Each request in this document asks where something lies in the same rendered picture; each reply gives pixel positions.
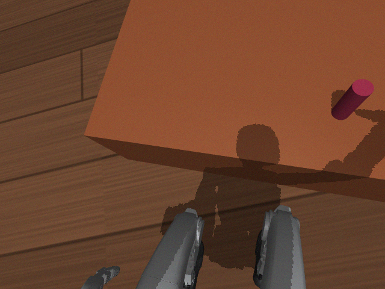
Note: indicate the left robot foot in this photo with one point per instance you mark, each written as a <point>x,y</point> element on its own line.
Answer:
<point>197,267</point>

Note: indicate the left robot hand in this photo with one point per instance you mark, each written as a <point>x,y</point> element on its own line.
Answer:
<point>101,277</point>

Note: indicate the can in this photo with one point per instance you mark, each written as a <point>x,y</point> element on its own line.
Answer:
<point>358,92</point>

